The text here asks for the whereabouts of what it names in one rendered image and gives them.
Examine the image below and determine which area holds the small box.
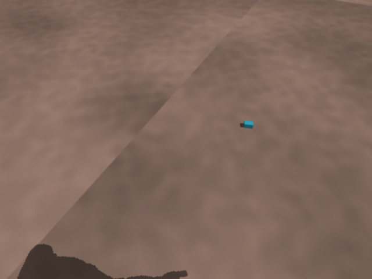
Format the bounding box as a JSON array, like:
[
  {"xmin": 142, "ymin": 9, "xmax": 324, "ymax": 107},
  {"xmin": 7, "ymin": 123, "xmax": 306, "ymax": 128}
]
[{"xmin": 244, "ymin": 121, "xmax": 253, "ymax": 128}]

